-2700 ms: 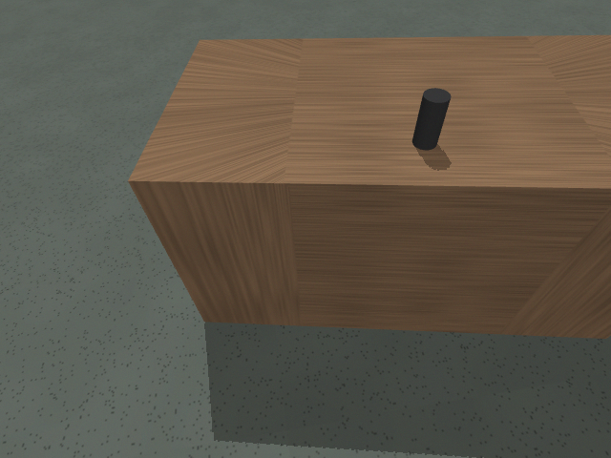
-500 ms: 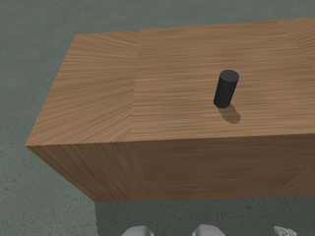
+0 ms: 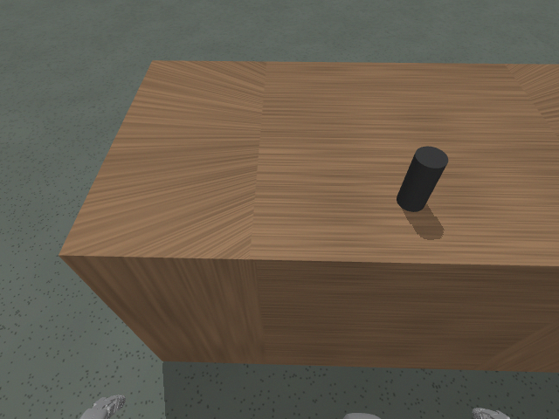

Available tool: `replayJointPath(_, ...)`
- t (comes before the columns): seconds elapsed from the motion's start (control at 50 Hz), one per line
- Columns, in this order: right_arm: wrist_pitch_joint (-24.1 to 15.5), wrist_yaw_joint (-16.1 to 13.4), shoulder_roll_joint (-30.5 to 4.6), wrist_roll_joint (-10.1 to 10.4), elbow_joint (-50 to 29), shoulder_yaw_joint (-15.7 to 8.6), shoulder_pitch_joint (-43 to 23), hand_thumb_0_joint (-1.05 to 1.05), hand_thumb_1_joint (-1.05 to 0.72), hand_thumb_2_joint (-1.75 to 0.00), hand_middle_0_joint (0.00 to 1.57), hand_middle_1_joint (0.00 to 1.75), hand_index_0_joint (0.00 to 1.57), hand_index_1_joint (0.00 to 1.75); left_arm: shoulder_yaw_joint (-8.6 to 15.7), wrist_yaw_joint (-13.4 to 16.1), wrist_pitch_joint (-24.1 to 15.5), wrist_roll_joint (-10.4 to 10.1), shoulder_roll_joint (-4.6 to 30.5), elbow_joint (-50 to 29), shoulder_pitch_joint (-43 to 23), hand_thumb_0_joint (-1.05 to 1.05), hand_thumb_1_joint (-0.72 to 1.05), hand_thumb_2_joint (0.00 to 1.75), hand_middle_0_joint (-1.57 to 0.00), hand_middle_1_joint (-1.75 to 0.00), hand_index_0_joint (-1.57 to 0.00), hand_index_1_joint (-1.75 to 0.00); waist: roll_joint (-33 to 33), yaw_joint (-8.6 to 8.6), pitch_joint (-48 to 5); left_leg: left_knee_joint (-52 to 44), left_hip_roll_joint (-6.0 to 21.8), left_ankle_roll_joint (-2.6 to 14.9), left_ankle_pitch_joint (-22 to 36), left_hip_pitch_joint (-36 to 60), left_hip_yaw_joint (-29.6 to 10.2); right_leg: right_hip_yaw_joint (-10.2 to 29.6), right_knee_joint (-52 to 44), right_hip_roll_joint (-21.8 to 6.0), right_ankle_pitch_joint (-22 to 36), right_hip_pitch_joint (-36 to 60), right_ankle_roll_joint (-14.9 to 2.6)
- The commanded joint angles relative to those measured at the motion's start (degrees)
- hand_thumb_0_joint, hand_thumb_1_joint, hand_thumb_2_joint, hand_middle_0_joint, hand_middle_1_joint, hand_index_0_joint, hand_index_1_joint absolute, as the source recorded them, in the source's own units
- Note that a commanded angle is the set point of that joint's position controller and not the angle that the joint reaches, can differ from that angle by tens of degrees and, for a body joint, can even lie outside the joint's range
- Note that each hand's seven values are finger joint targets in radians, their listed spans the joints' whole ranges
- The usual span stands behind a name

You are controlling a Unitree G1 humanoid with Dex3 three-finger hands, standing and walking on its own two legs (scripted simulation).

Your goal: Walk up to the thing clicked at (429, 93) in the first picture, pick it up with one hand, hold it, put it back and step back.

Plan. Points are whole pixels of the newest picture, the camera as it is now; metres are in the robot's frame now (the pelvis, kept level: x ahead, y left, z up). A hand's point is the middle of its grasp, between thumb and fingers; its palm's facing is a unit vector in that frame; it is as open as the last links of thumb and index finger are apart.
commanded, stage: walk up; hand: right
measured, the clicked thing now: (420, 180) +0.51 -0.23 +0.00
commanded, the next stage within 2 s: stand in 0.86 s
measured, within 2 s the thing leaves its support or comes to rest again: neither
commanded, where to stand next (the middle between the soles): +0.06 -0.01 m, yaw -1 degrees
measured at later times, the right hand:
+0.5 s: hand out of the picture +0.09 -0.26 -0.14, palm faces -0.03 +0.95 -0.32, open 7.4 cm
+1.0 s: hand out of the picture +0.07 -0.27 -0.14, palm faces -0.02 +0.94 -0.33, open 7.4 cm
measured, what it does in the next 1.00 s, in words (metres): stands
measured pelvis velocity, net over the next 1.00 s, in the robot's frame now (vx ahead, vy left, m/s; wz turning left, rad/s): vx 0.00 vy -0.02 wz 0.00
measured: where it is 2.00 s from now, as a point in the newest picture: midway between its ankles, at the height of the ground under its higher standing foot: outside the picture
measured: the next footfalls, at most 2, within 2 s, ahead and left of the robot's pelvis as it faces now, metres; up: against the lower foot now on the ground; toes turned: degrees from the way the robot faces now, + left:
none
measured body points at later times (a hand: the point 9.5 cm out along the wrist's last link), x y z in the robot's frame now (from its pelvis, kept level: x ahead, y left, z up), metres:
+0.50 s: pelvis -0.01 -0.02 +0.02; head +0.00 -0.02 +0.47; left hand +0.06 +0.29 -0.11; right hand +0.09 -0.31 -0.12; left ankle -0.02 +0.13 -0.73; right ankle +0.04 -0.15 -0.73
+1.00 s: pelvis +0.00 -0.02 +0.02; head +0.01 -0.02 +0.47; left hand +0.09 +0.28 -0.11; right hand +0.07 -0.32 -0.12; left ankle -0.02 +0.13 -0.73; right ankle +0.04 -0.15 -0.73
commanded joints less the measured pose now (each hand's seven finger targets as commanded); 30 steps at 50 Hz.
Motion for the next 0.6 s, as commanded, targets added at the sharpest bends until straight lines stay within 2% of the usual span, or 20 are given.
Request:
replayJointPath(0.0,-1.3,-0.8,-13.4,0.0,-1.8,-3.0,-4.1,0.00,-0.90,-0.90,0.20,0.30,0.20,0.30,2.3,0.3,-1.8,0.1,11.7,-0.6,-1.9,0.00,0.90,0.90,-0.20,-0.30,-0.20,-0.30,4.4,1.03,-5.9,-13.2,6.7,3.63,12.7,-3.3,-6.5,3.1,-6.9,-3.2,10.4,8.9,-4.73)
replayJointPath(0.04,-1.2,-0.7,-13.2,0.0,-0.9,-2.9,-4.2,0.00,-0.90,-0.90,0.20,0.30,0.20,0.30,2.1,0.2,-2.0,0.1,11.6,0.4,-2.5,0.00,0.90,0.90,-0.20,-0.30,-0.20,-0.30,3.9,0.66,-7.3,-13.6,5.9,3.03,13.3,-1.5,-5.3,3.6,-8.4,-4.0,12.9,10.4,-4.69)
replayJointPath(0.08,-1.1,-0.7,-13.1,-0.1,0.1,-2.7,-5.3,0.00,-0.90,-0.90,0.20,0.30,0.20,0.30,2.0,0.1,-2.0,0.0,11.3,1.4,-3.6,0.00,0.90,0.90,-0.20,-0.30,-0.20,-0.30,4.0,0.63,-6.0,-15.4,5.8,2.70,12.1,-1.0,-5.1,3.6,-10.2,-3.9,11.6,9.6,-4.22)
replayJointPath(0.14,-1.0,-0.5,-12.8,0.1,1.3,-2.5,-5.8,0.00,-0.90,-0.90,0.20,0.30,0.20,0.30,2.1,0.1,-2.1,0.2,11.3,2.9,-4.4,0.00,0.90,0.90,-0.20,-0.30,-0.20,-0.30,2.0,0.41,-6.3,-16.6,5.9,2.48,13.3,0.7,-4.7,3.7,-12.5,-4.1,12.0,10.3,-3.82)
replayJointPath(0.3,-0.7,-0.3,-12.1,-0.1,3.5,-2.3,-6.3,0.00,-0.90,-0.90,0.20,0.30,0.20,0.30,2.4,0.0,-2.4,0.6,10.7,5.3,-5.3,0.00,0.90,0.90,-0.20,-0.30,-0.20,-0.30,-0.2,0.11,-6.3,-18.6,5.5,1.99,12.2,3.0,-3.6,4.3,-16.7,-4.7,9.6,10.3,-3.09)
replayJointPath(0.4,-0.4,-0.2,-11.9,-0.3,4.3,-2.4,-6.0,0.00,-0.90,-0.90,0.20,0.30,0.20,0.30,2.8,0.0,-2.2,0.7,10.7,6.1,-5.2,0.00,0.90,0.90,-0.20,-0.30,-0.20,-0.30,-0.8,0.10,-6.0,-19.0,5.3,1.78,10.7,3.6,-3.3,4.5,-18.3,-4.7,5.4,9.4,-2.95)
replayJointPath(0.58,-0.4,-0.3,-11.8,-0.5,5.1,-2.5,-5.1,0.00,-0.90,-0.90,0.20,0.30,0.20,0.30,3.3,0.1,-2.0,1.0,10.4,6.3,-4.7,0.00,0.90,0.90,-0.20,-0.30,-0.20,-0.30,-0.2,0.26,-5.8,-19.2,5.4,1.82,10.8,2.7,-3.5,4.3,-18.6,-4.5,4.4,9.8,-2.95)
